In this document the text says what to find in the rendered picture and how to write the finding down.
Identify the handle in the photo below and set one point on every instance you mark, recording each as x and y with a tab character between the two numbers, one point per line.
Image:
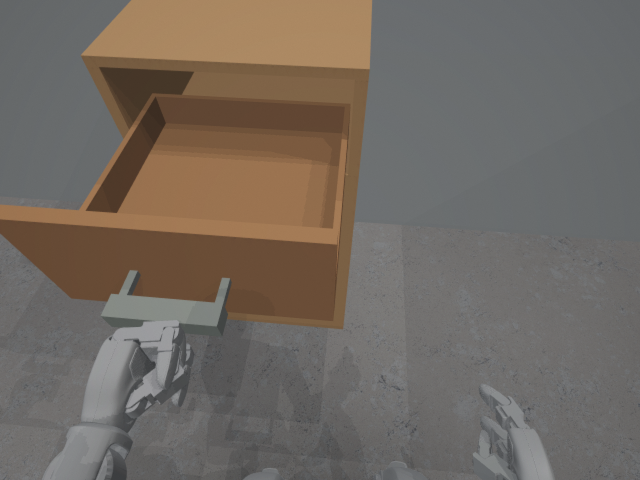
195	317

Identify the left robot forearm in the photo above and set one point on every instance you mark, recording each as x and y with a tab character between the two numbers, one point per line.
93	451

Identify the left robot hand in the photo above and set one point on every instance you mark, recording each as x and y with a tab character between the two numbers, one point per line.
156	354

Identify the drawer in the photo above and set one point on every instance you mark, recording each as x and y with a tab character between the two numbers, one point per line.
203	188

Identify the right robot hand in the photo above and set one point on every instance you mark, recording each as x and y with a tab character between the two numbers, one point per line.
522	455

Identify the cabinet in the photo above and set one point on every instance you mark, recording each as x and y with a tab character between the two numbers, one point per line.
296	50

